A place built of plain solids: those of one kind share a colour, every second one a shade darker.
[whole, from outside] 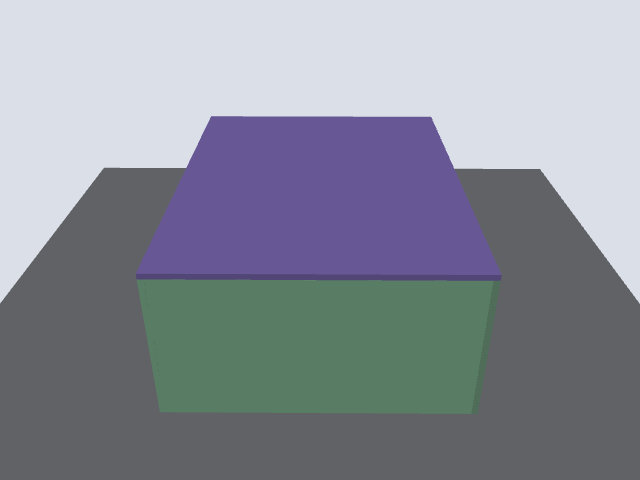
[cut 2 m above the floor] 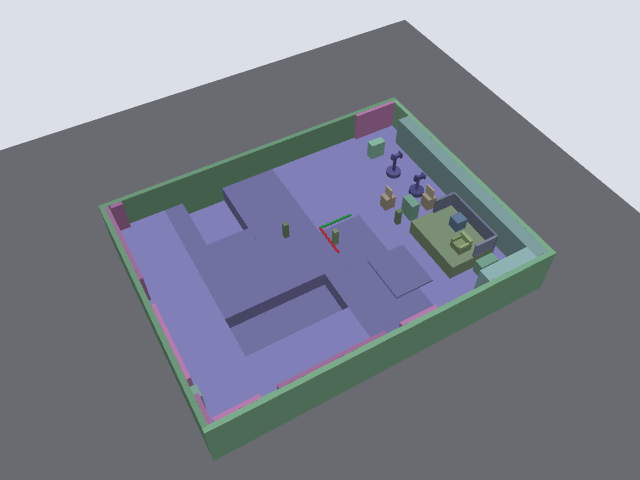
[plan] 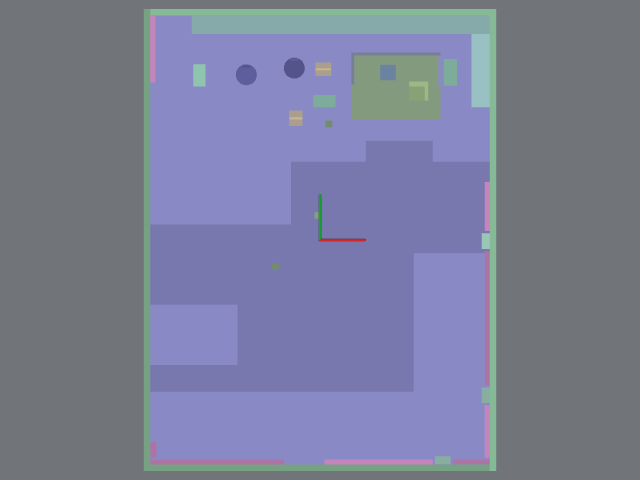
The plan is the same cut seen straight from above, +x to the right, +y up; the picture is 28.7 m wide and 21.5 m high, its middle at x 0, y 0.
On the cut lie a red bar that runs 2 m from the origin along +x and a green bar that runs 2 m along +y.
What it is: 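A television studio; one plain floor, a cyclorama, elevating floor sections, a set, what works the floor and what has gathered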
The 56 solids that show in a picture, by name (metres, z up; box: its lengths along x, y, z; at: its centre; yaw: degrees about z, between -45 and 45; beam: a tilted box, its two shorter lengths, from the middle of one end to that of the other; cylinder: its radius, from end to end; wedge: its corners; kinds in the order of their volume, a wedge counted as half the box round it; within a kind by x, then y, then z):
{
 "floor_1": {"box": [3.71, 2.82, 1.27], "at": [-5.75, 2.1, 0.59]},
 "floor_2": {"box": [3.92, 2.72, 0.15], "at": [-5.65, -4.25, 0.03]},
 "floor_3": {"box": [9.21, 1.21, 1.27], "at": [-3.0, -6.21, 0.59]},
 "floor_4": {"box": [9.21, 2.31, 1.27], "at": [-3.0, -1.75, 0.59]},
 "floor_5": {"box": [2.62, 2.82, 1.27], "at": [-2.6, 2.1, 0.59]},
 "floor_6": {"box": [5.3, 2.72, 1.27], "at": [-1.05, -4.25, 0.59]},
 "floor_7": {"box": [15.22, 3.26, 1.27], "at": [0.0, -8.43, 0.59]},
 "floor_8": {"box": [15.22, 1.3, 1.27], "at": [0.0, 0.05, 0.59]},
 "floor_9": {"box": [15.22, 6.56, 1.27], "at": [0.0, 6.78, 0.59]},
 "floor_10": {"box": [2.62, 6.22, 0.25], "at": [2.9, -3.7, 0.07]},
 "floor_11": {"box": [8.91, 2.82, 1.27], "at": [3.15, 2.1, 0.59]},
 "floor_12": {"box": [3.0, 2.45, 0.11], "at": [3.55, 3.23, 1.28]},
 "floor_13": {"box": [3.41, 1.22, 1.27], "at": [5.91, -6.2, 0.59]},
 "floor_14": {"box": [3.41, 2.72, 1.27], "at": [5.91, -4.25, 0.59]},
 "floor_15": {"box": [3.41, 2.32, 1.27], "at": [5.91, -1.75, 0.59]},
 "wall_1": {"box": [0.3, 20.7, 7.98], "at": [-7.75, 0.0, 3.94]},
 "wall_2": {"box": [15.2, 0.3, 7.98], "at": [0.0, -10.2, 3.94]},
 "wall_3": {"box": [15.2, 0.3, 7.98], "at": [0.0, 10.2, 3.94]},
 "wall_4": {"box": [0.3, 20.7, 7.98], "at": [7.75, 0.0, 3.94]},
 "roof_1": {"box": [15.8, 20.7, 0.3], "at": [0.0, 0.0, 8.08]},
 "cove_1": {"box": [13.35, 0.82, 5.45], "at": [0.93, 9.64, 3.95]},
 "cove_2": {"box": [0.82, 3.28, 5.45], "at": [7.19, 7.59, 3.95]},
 "drape_1": {"box": [0.22, 3.0, 5.9], "at": [-7.49, 8.55, 4.17]},
 "drape_2": {"box": [0.28, 0.7, 5.9], "at": [-7.46, -9.4, 4.17]},
 "drape_3": {"box": [6.0, 0.22, 5.9], "at": [-4.6, -9.94, 4.17]},
 "drape_4": {"box": [4.85, 0.22, 5.9], "at": [2.62, -9.94, 4.17]},
 "drape_5": {"box": [1.65, 0.22, 5.9], "at": [6.78, -9.94, 4.17]},
 "drape_6": {"box": [0.22, 2.35, 5.9], "at": [7.49, -8.57, 4.17]},
 "drape_7": {"box": [0.22, 6.0, 5.9], "at": [7.49, -3.5, 4.17]},
 "drape_8": {"box": [0.22, 2.2, 5.9], "at": [7.49, 1.5, 4.17]},
 "deck_1": {"box": [4.0, 3.0, 1.0], "at": [3.4, 6.9, 1.73]},
 "flat_1": {"box": [0.14, 1.3, 2.95], "at": [1.47, 7.61, 3.7]},
 "flat_2": {"box": [4.0, 0.14, 2.95], "at": [3.4, 8.33, 3.7]},
 "flat_3": {"box": [0.14, 1.4, 2.95], "at": [5.33, 7.56, 3.7]},
 "case_1": {"box": [0.55, 1.0, 1.16], "at": [-5.41, 7.37, 1.8]},
 "case_2": {"box": [1.0, 0.55, 1.26], "at": [0.2, 6.22, 1.85]},
 "case_3": {"box": [0.6, 1.2, 0.87], "at": [5.84, 7.51, 1.66]},
 "wallbox_1": {"box": [0.7, 0.36, 1.4], "at": [5.5, -9.87, 1.93]},
 "wallbox_2": {"box": [0.36, 0.7, 1.3], "at": [7.42, -6.95, 1.88]},
 "wallbox_3": {"box": [0.36, 0.7, 1.25], "at": [7.42, -0.05, 1.85]},
 "monitor_1": {"box": [0.6, 0.7, 0.9], "at": [-1.08, 5.45, 1.68]},
 "monitor_2": {"box": [0.6, 0.1, 0.65], "at": [-1.08, 5.45, 2.45]},
 "monitor_3": {"box": [0.7, 0.6, 0.9], "at": [0.15, 7.65, 1.68]},
 "monitor_4": {"box": [0.7, 0.1, 0.69], "at": [0.15, 7.65, 2.47]},
 "pedestal_1": {"cylinder": 0.47, "from": [-3.3, 7.4, 1.23], "to": [-3.3, 7.4, 1.5]},
 "pedestal_2": {"box": [0.2, 0.71, 0.24], "at": [-3.3, 7.46, 2.69]},
 "pedestal_3": {"cylinder": 0.47, "from": [-1.15, 7.7, 1.23], "to": [-1.15, 7.7, 1.5]},
 "pedestal_4": {"box": [0.2, 0.71, 0.24], "at": [-1.15, 7.75, 2.5]},
 "armchair_1": {"box": [0.16, 0.85, 0.18], "at": [4.08, 6.67, 2.75]},
 "armchair_2": {"box": [0.85, 0.85, 0.44], "at": [4.42, 6.67, 2.44]},
 "armchair_3": {"box": [0.85, 0.22, 0.36], "at": [4.42, 6.99, 2.85]},
 "armchair_4": {"box": [0.16, 0.85, 0.18], "at": [4.77, 6.67, 2.75]},
 "plinth_1": {"box": [0.7, 0.7, 0.75], "at": [3.05, 7.5, 2.6]},
 "post_1": {"box": [0.3, 0.3, 1.11], "at": [-2.0, -1.2, 1.78]},
 "post_2": {"box": [0.3, 0.3, 1.09], "at": [-0.1, 1.1, 1.77]},
 "post_3": {"box": [0.3, 0.3, 1.06], "at": [0.4, 5.2, 1.75]}
}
